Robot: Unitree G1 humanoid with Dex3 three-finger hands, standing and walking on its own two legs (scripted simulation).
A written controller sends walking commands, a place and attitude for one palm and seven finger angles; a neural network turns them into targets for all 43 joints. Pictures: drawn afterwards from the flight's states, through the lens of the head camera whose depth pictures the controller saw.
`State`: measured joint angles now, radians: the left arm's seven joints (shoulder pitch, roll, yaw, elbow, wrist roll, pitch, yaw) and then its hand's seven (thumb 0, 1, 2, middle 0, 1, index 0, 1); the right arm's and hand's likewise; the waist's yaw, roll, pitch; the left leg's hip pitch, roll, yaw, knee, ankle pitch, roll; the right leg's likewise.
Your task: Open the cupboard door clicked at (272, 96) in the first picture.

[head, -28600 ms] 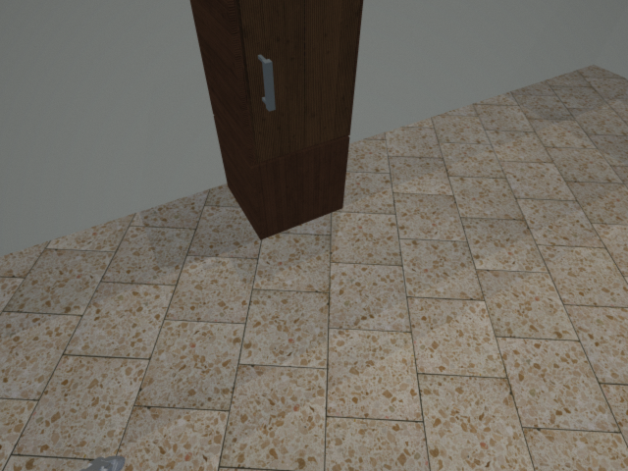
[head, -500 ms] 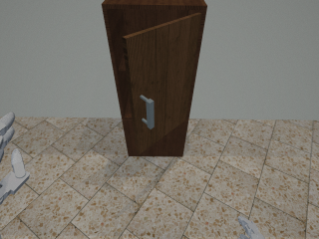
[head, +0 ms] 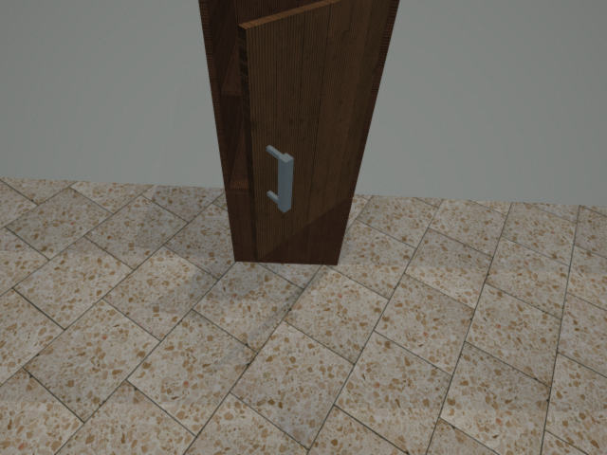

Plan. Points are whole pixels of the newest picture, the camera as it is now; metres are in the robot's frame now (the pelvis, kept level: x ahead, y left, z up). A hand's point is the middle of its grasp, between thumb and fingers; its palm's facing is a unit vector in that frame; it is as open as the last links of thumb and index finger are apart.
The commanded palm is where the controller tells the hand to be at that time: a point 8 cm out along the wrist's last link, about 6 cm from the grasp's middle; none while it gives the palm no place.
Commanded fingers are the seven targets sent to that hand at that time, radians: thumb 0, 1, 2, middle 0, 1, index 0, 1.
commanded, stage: let the arm hang, fingers relaxed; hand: left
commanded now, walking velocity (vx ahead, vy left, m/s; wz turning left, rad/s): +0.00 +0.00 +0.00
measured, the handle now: (278, 179) +0.64 +0.08 -0.06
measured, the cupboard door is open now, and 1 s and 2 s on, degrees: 44 44 44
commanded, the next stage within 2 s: look to check the result in 0.72 s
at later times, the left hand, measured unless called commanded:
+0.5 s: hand out of the picture +0.04 +0.22 -0.16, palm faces +0.01 -0.95 -0.31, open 7.4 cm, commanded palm none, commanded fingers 0.00 0.90 0.90 -0.20 -0.30 -0.20 -0.30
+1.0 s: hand out of the picture +0.08 +0.20 -0.16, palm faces -0.01 -0.96 -0.28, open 7.4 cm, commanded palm none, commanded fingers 0.00 0.90 0.90 -0.20 -0.30 -0.20 -0.30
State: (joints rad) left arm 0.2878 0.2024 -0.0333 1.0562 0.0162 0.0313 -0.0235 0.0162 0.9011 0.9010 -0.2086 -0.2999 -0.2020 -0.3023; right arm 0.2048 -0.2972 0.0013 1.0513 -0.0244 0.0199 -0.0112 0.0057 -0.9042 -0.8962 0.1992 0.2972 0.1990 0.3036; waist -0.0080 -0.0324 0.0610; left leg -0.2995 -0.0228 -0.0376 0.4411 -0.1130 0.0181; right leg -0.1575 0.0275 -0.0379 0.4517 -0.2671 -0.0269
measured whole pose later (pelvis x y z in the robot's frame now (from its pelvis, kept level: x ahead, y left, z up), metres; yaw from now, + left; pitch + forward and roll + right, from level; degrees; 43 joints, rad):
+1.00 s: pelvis +0.04 -0.02 +0.01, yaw +0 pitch -2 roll +0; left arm 0.18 0.25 0.01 1.14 0.00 -0.01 0.02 0.01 0.90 0.90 -0.21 -0.30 -0.20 -0.30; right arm 0.16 -0.26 0.00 1.15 -0.02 0.00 -0.03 0.00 -0.91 -0.90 0.20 0.30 0.20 0.30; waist -0.01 0.01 0.06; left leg -0.19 -0.01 -0.04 0.36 -0.14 -0.01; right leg -0.04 0.04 -0.03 0.33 -0.27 -0.05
